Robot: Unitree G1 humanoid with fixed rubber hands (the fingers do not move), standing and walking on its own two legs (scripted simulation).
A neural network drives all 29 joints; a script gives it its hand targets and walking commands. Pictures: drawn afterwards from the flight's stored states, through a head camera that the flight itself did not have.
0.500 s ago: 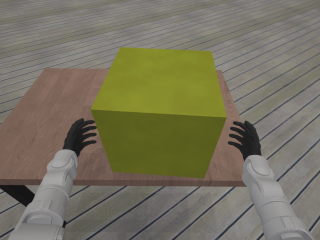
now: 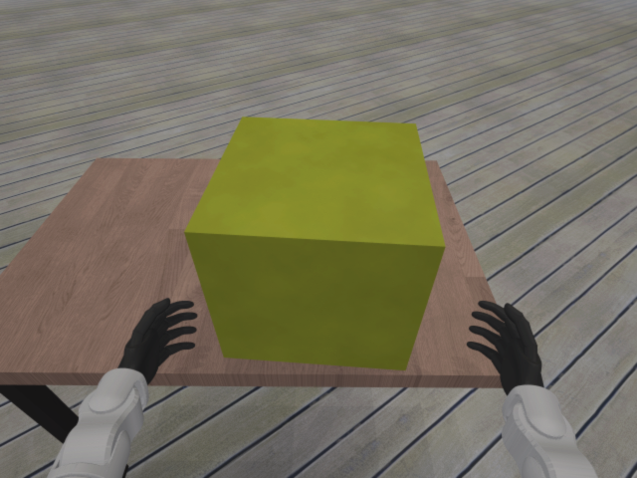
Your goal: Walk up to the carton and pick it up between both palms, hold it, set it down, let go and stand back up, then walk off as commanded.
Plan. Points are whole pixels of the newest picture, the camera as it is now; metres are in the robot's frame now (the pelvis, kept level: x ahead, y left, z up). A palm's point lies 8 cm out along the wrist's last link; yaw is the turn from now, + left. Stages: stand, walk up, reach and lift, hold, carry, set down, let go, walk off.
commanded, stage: set down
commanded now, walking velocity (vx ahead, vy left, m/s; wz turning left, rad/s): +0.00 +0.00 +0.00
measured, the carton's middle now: (321, 239) +0.47 +0.02 +0.05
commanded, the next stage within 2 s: let go in 1.64 s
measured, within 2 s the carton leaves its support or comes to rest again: neither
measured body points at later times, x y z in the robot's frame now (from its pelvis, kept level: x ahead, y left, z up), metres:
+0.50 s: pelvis +0.00 +0.00 +0.00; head -0.04 +0.01 +0.45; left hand +0.24 +0.27 +0.03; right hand +0.22 -0.21 +0.05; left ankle +0.03 +0.12 -0.75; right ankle +0.02 -0.12 -0.75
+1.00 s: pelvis +0.01 +0.00 +0.00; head +0.00 +0.01 +0.45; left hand +0.24 +0.25 -0.01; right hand +0.22 -0.22 +0.00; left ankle +0.03 +0.12 -0.75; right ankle +0.02 -0.12 -0.75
